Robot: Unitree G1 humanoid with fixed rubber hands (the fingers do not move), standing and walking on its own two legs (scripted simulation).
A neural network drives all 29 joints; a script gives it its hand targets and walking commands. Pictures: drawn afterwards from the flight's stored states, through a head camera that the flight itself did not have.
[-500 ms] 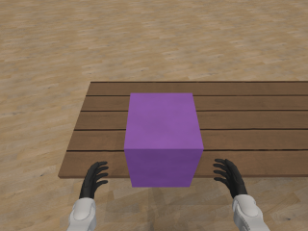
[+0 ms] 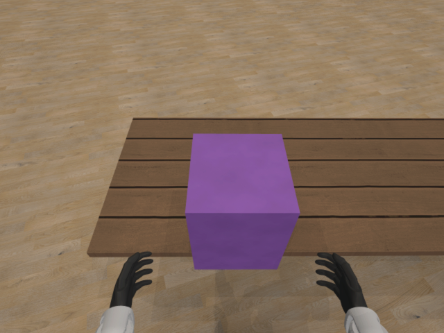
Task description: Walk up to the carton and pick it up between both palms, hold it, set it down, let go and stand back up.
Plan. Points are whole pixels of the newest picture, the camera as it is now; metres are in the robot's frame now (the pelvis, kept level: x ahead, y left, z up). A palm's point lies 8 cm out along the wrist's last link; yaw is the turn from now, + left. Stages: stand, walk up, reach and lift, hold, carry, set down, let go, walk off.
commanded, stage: set down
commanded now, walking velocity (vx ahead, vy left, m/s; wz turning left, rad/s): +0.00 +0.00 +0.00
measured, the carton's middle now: (236, 204) +0.40 +0.00 -0.05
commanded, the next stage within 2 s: let go in 1.26 s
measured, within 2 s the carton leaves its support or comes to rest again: neither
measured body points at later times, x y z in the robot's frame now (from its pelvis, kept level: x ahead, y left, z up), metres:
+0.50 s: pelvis +0.02 +0.00 +0.00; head +0.01 +0.01 +0.45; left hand +0.18 +0.22 -0.07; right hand +0.19 -0.22 -0.07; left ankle +0.00 +0.13 -0.74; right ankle +0.00 -0.11 -0.74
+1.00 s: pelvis +0.01 +0.00 +0.00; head +0.01 +0.01 +0.45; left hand +0.18 +0.22 -0.08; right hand +0.18 -0.22 -0.08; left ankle +0.00 +0.13 -0.74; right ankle +0.00 -0.11 -0.74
